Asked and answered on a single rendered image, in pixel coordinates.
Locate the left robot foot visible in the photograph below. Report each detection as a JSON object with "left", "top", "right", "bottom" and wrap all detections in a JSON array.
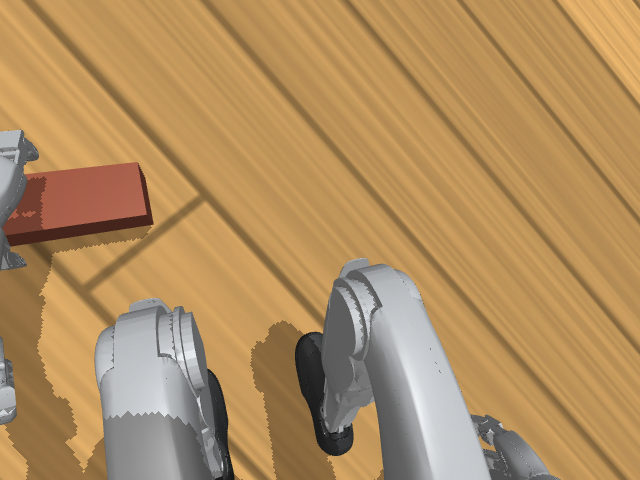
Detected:
[{"left": 207, "top": 368, "right": 234, "bottom": 480}]

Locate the left robot hand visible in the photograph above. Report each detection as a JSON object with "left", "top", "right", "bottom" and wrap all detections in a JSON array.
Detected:
[{"left": 0, "top": 130, "right": 39, "bottom": 271}]

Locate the right robot foot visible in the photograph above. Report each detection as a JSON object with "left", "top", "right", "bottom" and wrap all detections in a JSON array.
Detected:
[{"left": 295, "top": 332, "right": 354, "bottom": 456}]

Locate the left robot arm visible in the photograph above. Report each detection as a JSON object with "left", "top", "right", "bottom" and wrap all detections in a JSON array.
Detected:
[{"left": 0, "top": 227, "right": 17, "bottom": 425}]

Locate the carton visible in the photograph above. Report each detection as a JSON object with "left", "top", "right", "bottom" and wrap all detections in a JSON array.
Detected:
[{"left": 2, "top": 162, "right": 154, "bottom": 247}]

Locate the right robot hand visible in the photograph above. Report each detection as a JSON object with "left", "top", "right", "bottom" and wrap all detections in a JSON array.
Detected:
[{"left": 470, "top": 414, "right": 551, "bottom": 480}]

